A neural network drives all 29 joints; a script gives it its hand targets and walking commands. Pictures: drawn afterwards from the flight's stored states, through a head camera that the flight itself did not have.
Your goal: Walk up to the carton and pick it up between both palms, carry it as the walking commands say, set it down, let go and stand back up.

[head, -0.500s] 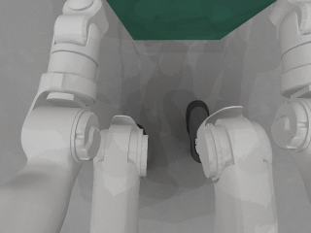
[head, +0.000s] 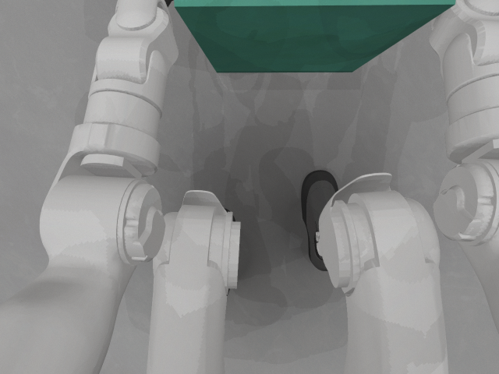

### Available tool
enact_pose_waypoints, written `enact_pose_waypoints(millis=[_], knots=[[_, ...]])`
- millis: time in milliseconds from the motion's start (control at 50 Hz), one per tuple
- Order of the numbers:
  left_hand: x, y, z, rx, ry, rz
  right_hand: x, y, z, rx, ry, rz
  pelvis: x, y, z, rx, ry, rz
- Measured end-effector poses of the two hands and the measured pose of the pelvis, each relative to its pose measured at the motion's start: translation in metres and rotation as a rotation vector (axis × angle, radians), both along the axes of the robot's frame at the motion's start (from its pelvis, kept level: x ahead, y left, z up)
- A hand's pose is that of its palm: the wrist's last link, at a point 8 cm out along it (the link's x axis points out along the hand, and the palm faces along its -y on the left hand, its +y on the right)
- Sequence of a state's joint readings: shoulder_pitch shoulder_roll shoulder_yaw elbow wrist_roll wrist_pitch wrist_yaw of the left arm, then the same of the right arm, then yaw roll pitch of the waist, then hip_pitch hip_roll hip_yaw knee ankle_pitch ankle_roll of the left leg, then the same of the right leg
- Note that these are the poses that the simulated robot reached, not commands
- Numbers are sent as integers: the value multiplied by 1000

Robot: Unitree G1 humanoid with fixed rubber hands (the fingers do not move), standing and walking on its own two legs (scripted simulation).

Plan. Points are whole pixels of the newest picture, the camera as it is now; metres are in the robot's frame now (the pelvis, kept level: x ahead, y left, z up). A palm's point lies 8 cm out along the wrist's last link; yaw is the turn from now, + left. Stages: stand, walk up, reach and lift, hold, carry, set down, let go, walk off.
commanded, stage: set down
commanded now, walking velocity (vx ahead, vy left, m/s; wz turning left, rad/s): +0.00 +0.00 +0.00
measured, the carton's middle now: out of the picture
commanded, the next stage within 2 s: none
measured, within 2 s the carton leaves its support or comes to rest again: rests again in 0.36 s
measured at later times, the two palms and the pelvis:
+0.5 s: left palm out of the picture +0.56 +0.08 -0.15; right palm out of the picture +0.53 -0.25 -0.15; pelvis +0.02 -0.01 +0.00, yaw +1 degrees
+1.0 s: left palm (151, 7) +0.55 +0.09 -0.17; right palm (446, 12) +0.50 -0.25 -0.18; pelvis +0.01 -0.01 +0.01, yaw +0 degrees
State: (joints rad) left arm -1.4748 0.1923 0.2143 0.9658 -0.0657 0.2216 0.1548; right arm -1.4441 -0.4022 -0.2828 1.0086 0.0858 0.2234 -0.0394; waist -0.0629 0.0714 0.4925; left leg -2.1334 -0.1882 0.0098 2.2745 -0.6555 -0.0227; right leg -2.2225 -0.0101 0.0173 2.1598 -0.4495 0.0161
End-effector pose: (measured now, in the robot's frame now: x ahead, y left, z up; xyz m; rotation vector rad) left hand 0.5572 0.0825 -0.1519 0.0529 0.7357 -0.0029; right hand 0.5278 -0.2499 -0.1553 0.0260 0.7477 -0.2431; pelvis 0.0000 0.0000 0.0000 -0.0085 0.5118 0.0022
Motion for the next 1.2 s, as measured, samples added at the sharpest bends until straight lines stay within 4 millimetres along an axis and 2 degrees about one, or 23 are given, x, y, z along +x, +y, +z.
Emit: enact_pose_waypoints(millis=[280,760,920,980,1080,1200], knots=[[4,1,1,-14,24,-3,4,-1,2,-6,25,24,19,-5,4,16,137,2],[-2,2,-1,14,1,-32,-3,-1,-1,-5,8,21,14,-6,0,19,108,-1],[-6,4,-9,40,5,-51,-20,1,-13,-23,41,22,10,-7,7,12,108,-9],[-8,6,-15,40,18,-38,-24,-3,-19,-32,57,7,9,-7,12,9,106,-12],[-7,12,-26,44,2,-24,-19,-14,-23,-54,5,-19,3,-6,17,3,55,-11],[-11,21,-28,49,-3,-15,-19,-25,-24,-55,-3,-36,4,-8,10,3,36,-8]])
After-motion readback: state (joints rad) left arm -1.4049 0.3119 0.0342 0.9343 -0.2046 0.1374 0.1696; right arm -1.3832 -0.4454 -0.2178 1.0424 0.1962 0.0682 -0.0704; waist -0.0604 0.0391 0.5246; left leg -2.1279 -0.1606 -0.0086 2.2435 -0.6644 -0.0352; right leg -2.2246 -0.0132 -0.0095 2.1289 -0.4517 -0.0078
